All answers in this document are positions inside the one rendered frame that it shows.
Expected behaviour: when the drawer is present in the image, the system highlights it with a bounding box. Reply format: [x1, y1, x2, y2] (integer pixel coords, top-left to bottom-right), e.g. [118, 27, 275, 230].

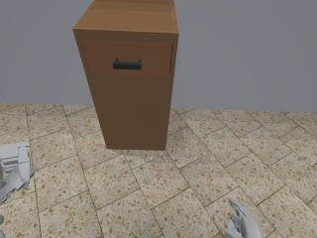
[82, 40, 172, 75]

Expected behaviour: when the cabinet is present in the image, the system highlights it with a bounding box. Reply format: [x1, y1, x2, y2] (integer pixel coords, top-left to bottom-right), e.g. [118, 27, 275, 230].
[72, 0, 179, 151]

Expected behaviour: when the robot left hand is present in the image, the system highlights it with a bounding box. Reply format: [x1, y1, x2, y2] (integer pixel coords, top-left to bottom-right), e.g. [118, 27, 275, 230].
[0, 142, 35, 204]

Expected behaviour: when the handle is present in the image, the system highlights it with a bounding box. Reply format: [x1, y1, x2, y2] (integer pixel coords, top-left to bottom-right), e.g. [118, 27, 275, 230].
[113, 58, 142, 70]

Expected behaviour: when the robot right hand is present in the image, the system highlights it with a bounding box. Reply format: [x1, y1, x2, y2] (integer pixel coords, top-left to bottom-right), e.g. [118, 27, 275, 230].
[224, 198, 263, 238]

